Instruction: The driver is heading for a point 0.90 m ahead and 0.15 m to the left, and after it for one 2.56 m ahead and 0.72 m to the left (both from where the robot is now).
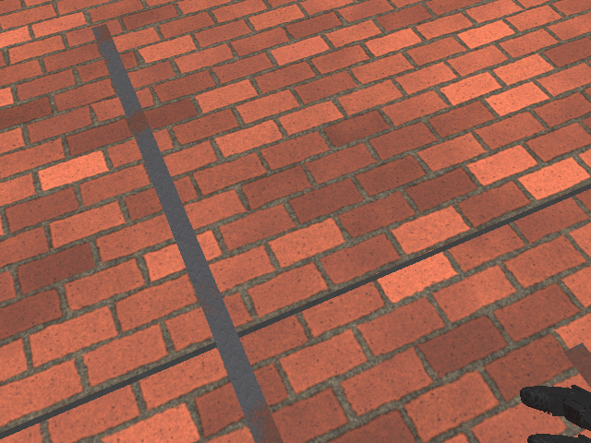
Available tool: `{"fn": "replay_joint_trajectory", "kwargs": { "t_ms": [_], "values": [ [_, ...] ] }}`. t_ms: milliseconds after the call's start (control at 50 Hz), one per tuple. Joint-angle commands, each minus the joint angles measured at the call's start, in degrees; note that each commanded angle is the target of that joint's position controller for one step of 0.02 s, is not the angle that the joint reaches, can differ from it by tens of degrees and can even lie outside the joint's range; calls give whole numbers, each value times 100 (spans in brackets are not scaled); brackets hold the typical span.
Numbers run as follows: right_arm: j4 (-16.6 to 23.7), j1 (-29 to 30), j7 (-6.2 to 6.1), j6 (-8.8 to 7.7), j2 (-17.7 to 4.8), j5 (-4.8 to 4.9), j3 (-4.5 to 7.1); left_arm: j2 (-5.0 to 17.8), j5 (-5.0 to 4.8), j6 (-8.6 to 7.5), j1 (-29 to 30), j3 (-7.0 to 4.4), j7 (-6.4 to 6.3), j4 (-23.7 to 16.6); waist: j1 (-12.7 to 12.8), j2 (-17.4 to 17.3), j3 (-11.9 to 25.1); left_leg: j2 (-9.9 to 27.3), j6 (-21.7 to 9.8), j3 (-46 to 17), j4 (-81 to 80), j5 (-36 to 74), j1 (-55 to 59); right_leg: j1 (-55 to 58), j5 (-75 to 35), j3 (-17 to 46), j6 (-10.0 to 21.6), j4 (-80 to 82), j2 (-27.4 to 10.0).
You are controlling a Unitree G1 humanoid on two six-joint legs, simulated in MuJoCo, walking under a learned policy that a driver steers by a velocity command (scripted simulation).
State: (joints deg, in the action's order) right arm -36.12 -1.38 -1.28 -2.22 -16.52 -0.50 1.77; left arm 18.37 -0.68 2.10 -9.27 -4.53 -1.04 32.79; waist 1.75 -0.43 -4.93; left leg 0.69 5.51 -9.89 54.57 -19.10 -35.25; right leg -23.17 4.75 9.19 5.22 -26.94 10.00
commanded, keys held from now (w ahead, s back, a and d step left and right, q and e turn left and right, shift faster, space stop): shift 0.76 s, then w+shift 0.24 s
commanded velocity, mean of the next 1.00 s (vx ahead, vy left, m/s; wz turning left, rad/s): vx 0.11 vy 0.00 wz -0.15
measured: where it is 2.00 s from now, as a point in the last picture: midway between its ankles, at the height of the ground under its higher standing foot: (336, 277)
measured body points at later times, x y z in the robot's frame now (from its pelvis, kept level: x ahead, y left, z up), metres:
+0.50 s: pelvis +0.04 +0.07 +0.00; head +0.06 +0.07 +0.45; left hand +0.21 +0.31 -0.11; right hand +0.16 -0.19 -0.10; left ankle +0.09 +0.18 -0.73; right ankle +0.00 -0.07 -0.73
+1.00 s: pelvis +0.10 +0.09 +0.00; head +0.10 +0.10 +0.45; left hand +0.17 +0.34 -0.13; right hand +0.19 -0.20 -0.09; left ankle +0.13 +0.20 -0.72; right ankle -0.01 -0.06 -0.73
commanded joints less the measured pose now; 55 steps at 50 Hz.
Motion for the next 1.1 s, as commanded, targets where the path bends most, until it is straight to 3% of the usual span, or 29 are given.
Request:
{"fn": "replay_joint_trajectory", "kwargs": {
  "t_ms": [20, 100, 140, 160, 180, 200, 220, 240, 260, 320, 380, 440, 480, 500, 520, 560, 760, 780, 820, 860, 880, 920, 980, 1000, 1020, 1040, 1060, 1080, 1100],
  "values": [
    [93, -639, -22, 99, -416, 29, 143, 723, 22, 28, 181, -192, -108, -460, -165, 575, 1539, -135, 53, 485, -325, 551, 987, 462, -955, 1180, 758, 422, -1328],
    [263, -374, 27, 29, -467, 22, 172, 582, 89, 36, 150, -102, -21, -436, 36, 994, 1257, -94, -172, 554, -1142, 306, 1171, 605, -145, 1624, 670, 236, -1478],
    [218, -630, 93, -58, -417, 8, 199, 472, 55, 30, 258, -37, 1, -426, -169, 1056, 1208, -104, -380, 681, -2310, 860, 1825, 596, -184, 1689, 489, -40, -1409],
    [222, -694, 110, -83, -486, -75, 226, 299, 52, 13, 59, 16, 2, -357, -179, 859, 1138, 155, -543, 464, -2954, 1426, 2249, 465, 333, 1579, 202, -268, -1195],
    [349, -613, 92, -73, -867, -217, 286, 25, 150, -8, -367, 96, -4, -326, 129, -346, 1185, 1244, -952, -703, -3324, 2232, 2626, 99, 2007, 909, -211, -1379, -546],
    [260, -621, 94, -43, -991, -326, 321, 343, 62, -66, -291, -10, -5, -437, 185, -1541, 816, 2001, -1905, -1755, -3647, 2776, 2271, -548, 3085, 199, -524, -2044, -88],
    [300, -646, 89, -51, -902, -269, 337, 777, 64, -117, -30, -146, -37, -421, -69, -1262, 799, 2152, -2218, -2103, -3768, 2137, 2058, -706, 3049, 238, -731, -3054, -406],
    [300, -651, 70, -37, -830, -176, 330, 905, 5, -95, 136, -218, -54, -339, -151, -804, 752, 1856, -2056, -1731, -3705, 1699, 2087, -800, 2742, 233, -814, -3597, -441],
    [313, -525, 51, -10, -728, -80, 294, 719, 15, -17, 8, -201, -74, -191, -70, -554, 733, 1546, -1814, -1284, -3626, 1455, 2101, -776, 2514, 186, -919, -3876, -495],
    [283, -349, 34, 66, -370, -19, 150, 151, 31, 73, -171, -25, -47, -43, -15, -651, 693, 948, -1552, -345, -3613, 1477, 2026, -413, 2047, -225, -1081, -3486, -683],
    [134, -711, 27, 164, -400, -24, 173, -158, 18, 4, 183, 114, -4, -88, -323, -1055, 875, 778, -1589, -106, -3460, 1547, 2470, 105, 2187, -660, -1085, -1844, -936],
    [39, -914, 23, 210, -523, 33, 199, 8, -34, -32, -65, 55, 11, 110, -302, -1093, 964, 937, -1651, -354, -3230, 1584, 2663, 667, 1558, -815, -946, -318, -904],
    [-63, -1140, 37, 150, -450, 90, 163, 120, 75, -60, -259, 54, 10, 238, -236, -848, 963, 849, -1311, -316, -3131, 1636, 2272, 1437, 468, -583, -680, 548, -1033],
    [-39, -1149, 74, 60, -373, 8, 127, 350, 153, -68, -311, 30, -21, 190, -284, -390, 1105, 705, -1049, -87, -2882, 1528, 1934, 1858, -391, -199, -497, 322, -1452],
    [8, -1245, 112, -23, -225, -44, 103, 515, 168, -82, -288, -33, -5, 387, -552, 665, 1116, 194, -779, 580, -2809, 983, 2005, 1431, -25, -111, -219, -24, -1499],
    [16, -764, 147, -55, -266, -108, 110, -65, 197, -143, -148, 112, 41, 333, -309, 552, 888, 63, -563, 739, -2620, 813, 2289, 864, 875, -106, -222, 201, -1415],
    [-152, -877, 78, 46, -107, -18, 138, -89, 144, -254, -457, 151, -61, 455, -243, 161, 430, 82, -661, 690, -2550, 1002, 2181, 517, 1028, -259, -427, 58, -1202],
    [-246, -1060, 67, 66, -154, 4, 167, 11, 109, -234, -742, 103, -70, 545, -179, 198, 659, -123, -695, 903, -2376, -266, 2134, 636, 2211, -296, -309, 110, -1125],
    [-172, -912, 79, 8, -299, 140, 240, 341, 26, -258, -1149, 6, -43, 566, 41, 536, 52, -247, -781, 1018, -1848, -1958, 1021, 519, 4673, 555, 208, 723, -1586],
    [77, -490, 151, -225, -117, 366, 205, 749, -88, -449, -1131, -106, -28, 622, 63, 1295, -541, -98, -915, 1113, -678, -738, 164, 638, 5301, 2360, 946, 1785, -2791],
    [146, -323, 175, -319, -277, 363, 252, 643, -92, -548, -1106, -82, -37, 637, 110, 1255, -660, 163, -1034, 820, -341, -824, -329, 877, 4747, 2600, 1060, 1910, -3019],
    [172, -374, 236, -422, -181, 339, 208, 422, -78, -657, -940, -12, 20, 564, 28, 994, -403, 420, -1192, 708, -538, -838, -630, 1520, 3749, 2158, 884, 1811, -2932],
    [-289, -1426, 322, -460, -176, 233, 234, 476, -119, -588, -392, -19, 117, 445, -514, 907, 262, -129, -1000, 1571, -2065, 379, 2216, 393, 2770, 454, 401, 1216, -1985],
    [-582, -2255, 368, -215, -305, -233, 312, 639, 401, -543, -344, -133, 182, 562, -885, 442, 483, -615, -799, 2064, -2323, 292, 3468, -174, 3026, -89, 323, 552, -1455],
    [-864, -3325, 322, -178, -597, -304, 442, 372, 467, -578, -217, -84, 181, 535, -1429, -441, 682, -188, -802, 1410, -2386, -147, 4886, -1228, 2306, -558, 248, -1267, -1045],
    [-853, -4191, 259, -213, -1289, -386, 534, -366, 390, -673, 228, 126, 167, 136, -1734, -2281, 986, 1594, -1185, -1746, -3773, -2863, 5200, -2520, 2854, -784, 77, -3763, -524],
    [-631, -3404, 255, -169, -1126, -314, 432, -346, 305, -705, 140, 143, 190, -77, -1164, -1738, 513, 2080, -1696, -3985, -4841, -3803, 4435, -3324, 2379, 22, 178, -4503, -461],
    [-500, -2684, 256, -158, -1003, -252, 414, -181, 269, -690, 294, 118, 226, -86, -708, -694, -35, 2287, -1828, -3583, -4754, -3764, 4011, -3682, 1569, -137, 180, -4744, -1116],
    [-450, -2402, 266, -198, -856, -209, 394, 17, 341, -682, 212, 93, 295, 35, -535, -101, 28, 2018, -1738, -2825, -4583, -3078, 3633, -3277, 1074, -392, 88, -4504, -1429]
  ]
}}
Velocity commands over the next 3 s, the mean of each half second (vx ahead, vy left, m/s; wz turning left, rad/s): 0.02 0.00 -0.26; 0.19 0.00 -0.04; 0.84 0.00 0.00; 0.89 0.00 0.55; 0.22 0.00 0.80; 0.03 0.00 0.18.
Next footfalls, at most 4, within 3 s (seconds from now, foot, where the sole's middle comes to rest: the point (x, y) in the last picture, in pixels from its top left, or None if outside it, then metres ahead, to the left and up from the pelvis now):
0.16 left None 0.13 0.17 -0.77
0.48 right None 0.04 -0.07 -0.77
1.48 right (349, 367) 0.57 -0.06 -0.77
1.94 left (305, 206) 1.02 0.06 -0.77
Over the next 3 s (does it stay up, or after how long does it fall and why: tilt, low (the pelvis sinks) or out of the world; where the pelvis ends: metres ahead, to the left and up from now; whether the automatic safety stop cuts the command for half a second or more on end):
stays up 1.12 0.05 0.00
